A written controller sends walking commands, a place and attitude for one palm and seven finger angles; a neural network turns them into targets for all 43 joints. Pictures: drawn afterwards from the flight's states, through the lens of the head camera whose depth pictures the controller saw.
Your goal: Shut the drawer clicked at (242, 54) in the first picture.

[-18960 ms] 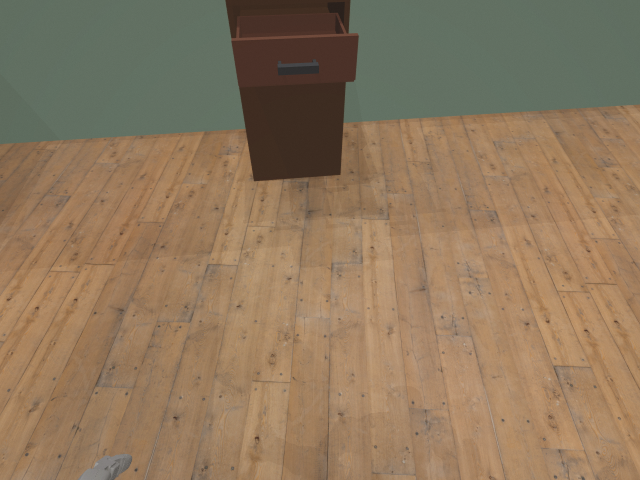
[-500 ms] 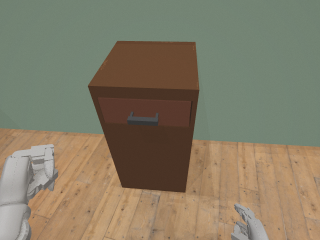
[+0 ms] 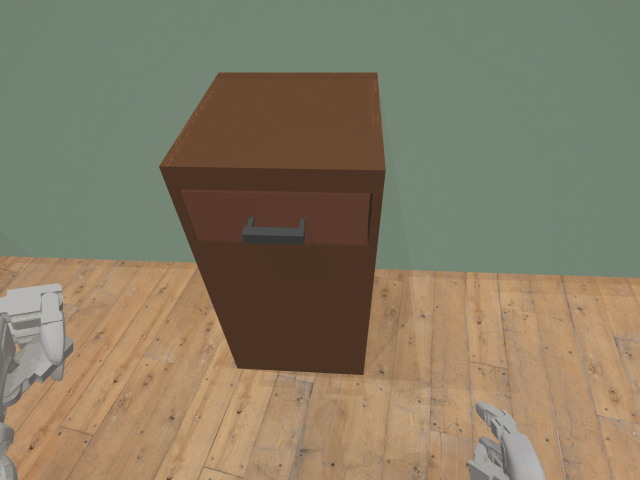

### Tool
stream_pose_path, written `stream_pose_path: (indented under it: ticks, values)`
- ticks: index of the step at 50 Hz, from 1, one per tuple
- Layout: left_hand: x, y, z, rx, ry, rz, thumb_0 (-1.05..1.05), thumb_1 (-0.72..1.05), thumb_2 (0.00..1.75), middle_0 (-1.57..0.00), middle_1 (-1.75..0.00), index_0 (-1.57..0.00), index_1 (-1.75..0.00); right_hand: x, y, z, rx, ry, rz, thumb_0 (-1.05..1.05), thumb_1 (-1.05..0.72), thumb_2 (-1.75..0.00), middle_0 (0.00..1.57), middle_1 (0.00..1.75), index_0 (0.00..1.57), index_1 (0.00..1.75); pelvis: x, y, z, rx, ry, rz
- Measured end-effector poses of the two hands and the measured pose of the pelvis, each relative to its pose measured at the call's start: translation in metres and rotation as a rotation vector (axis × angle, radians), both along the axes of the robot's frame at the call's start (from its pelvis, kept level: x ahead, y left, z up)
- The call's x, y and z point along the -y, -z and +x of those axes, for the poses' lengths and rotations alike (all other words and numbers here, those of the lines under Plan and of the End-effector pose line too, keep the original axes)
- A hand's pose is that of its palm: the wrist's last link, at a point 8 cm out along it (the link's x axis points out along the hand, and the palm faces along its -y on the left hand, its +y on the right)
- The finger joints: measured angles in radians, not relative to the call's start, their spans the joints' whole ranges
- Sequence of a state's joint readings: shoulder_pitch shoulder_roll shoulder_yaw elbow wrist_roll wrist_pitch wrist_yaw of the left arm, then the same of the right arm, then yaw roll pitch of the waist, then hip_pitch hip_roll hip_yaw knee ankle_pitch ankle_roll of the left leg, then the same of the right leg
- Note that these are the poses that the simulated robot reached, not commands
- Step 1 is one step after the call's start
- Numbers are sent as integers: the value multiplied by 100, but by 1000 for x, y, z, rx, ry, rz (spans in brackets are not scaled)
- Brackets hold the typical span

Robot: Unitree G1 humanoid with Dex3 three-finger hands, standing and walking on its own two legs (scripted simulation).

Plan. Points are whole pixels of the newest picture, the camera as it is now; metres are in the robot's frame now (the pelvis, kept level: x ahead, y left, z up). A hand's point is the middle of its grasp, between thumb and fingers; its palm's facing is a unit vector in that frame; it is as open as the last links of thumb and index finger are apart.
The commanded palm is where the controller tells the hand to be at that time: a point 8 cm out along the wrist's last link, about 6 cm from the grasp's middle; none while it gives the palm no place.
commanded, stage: step back with the hand held close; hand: left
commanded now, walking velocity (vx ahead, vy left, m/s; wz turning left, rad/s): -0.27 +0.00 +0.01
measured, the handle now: (275, 228) +0.60 +0.15 -0.07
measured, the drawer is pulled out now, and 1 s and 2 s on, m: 0.00 0.00 0.00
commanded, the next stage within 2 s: stop stepping back and stand still in 1.30 s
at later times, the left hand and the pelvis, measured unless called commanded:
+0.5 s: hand (30, 400) +0.14 +0.26 +0.16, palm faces +0.33 -0.80 -0.50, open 3.2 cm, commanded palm +0.08 +0.30 +0.17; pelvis -0.05 +0.02 -0.01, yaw -1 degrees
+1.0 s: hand out of the picture +0.08 +0.27 +0.15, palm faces +0.37 -0.82 -0.44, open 3.2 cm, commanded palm -0.01 +0.31 +0.17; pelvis -0.12 +0.02 -0.02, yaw +4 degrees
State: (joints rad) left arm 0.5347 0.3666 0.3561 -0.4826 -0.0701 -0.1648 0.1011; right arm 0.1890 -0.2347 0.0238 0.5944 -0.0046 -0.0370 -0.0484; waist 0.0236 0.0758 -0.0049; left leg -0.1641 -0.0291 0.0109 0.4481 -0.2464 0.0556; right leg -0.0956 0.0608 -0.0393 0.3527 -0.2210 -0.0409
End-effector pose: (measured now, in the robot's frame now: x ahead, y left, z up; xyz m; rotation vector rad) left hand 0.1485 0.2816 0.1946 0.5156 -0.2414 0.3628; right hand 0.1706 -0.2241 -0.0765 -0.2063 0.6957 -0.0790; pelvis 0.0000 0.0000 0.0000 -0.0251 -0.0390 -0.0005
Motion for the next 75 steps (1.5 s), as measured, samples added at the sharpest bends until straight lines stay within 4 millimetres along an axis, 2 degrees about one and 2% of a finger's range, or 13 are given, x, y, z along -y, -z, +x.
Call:
stream_pose_path:
  ticks: [5, 9, 20, 25, 31, 39, 45, 51, 56, 61, 66, 71, 75]
  values:
    - [-1, 22, 8, -109, 22, -21, 1, 89, 90, -140, -160, -140, -160, 11, 7, -13, -68, 63, -7, 1, -90, -90, 20, 30, 20, 30, -5, -1, -5, -41, 7, 3]
    - [1, 37, 5, -194, 51, -34, 2, 89, 90, -140, -160, -140, -159, 15, 10, -26, -121, 98, -29, 1, -91, -90, 20, 30, 20, 30, -9, 0, -10, -63, 10, 7]
    - [-11, 5, -24, -57, 71, 69, 2, 89, 90, -140, -160, -140, -159, 2, 2, -40, -69, 100, -46, 1, -91, -90, 20, 30, 20, 30, -18, 5, -32, -58, 10, 10]
    - [-17, 13, -42, -52, 47, 55, 1, 89, 90, -140, -160, -140, -159, -7, 0, -47, -13, 90, -25, 1, -90, -90, 20, 30, 20, 30, -21, 8, -49, -49, 12, 8]
    - [-15, 28, -64, -64, 34, 40, 2, 89, 90, -141, -160, -140, -159, -9, 3, -68, -14, 60, -47, 1, -90, -90, 21, 30, 20, 30, -19, 13, -69, -46, -3, 1]
    - [-9, 17, -91, 21, 30, 103, 2, 89, 90, -141, -160, -140, -159, 3, 14, -98, -69, 36, -86, 1, -90, -90, 21, 30, 20, 30, -10, 21, -89, -41, -41, -5]
    - [-13, 18, -102, 78, 50, 45, 1, 89, 90, -141, -160, -140, -159, 7, 13, -120, -118, 75, -95, 1, -90, -90, 21, 30, 20, 30, -15, 19, -102, -50, -56, -9]
    - [-33, 31, -113, 49, 59, 42, 1, 89, 90, -141, -160, -140, -159, -4, 5, -139, -110, 86, -135, 1, -90, -90, 20, 30, 20, 30, -25, 19, -121, -60, -61, -14]
    - [-41, 13, -128, 58, 48, 65, 2, 89, 90, -141, -160, -140, -159, -24, -5, -150, -89, 43, -115, 1, -90, -90, 20, 30, 20, 30, -27, 8, -134, -112, -43, -60]
    - [-27, 6, -142, 87, 108, 27, 2, 89, 90, -141, -160, -140, -160, -35, -11, -161, -66, 4, -87, 1, -90, -90, 21, 30, 20, 30, -24, 1, -154, -162, 6, -65]
    - [0, 10, -155, 53, 209, 29, 2, 89, 90, -141, -160, -140, -160, -30, -8, -184, -29, -16, -61, 1, -90, -89, 21, 30, 20, 30, -13, 3, -193, -168, 27, -52]
    - [28, 4, -195, 12, 294, 134, 2, 89, 90, -141, -160, -140, -159, -7, 8, -225, -23, 15, -25, 1, -90, -89, 21, 30, 20, 30, 2, 16, -237, -122, 37, -31]
    - [29, -13, -233, 2, 242, 160, 2, 89, 90, -141, -160, -140, -159, 14, 11, -273, -116, 100, -16, 1, -90, -89, 21, 30, 20, 30, 8, 7, -246, -110, 53, 21]
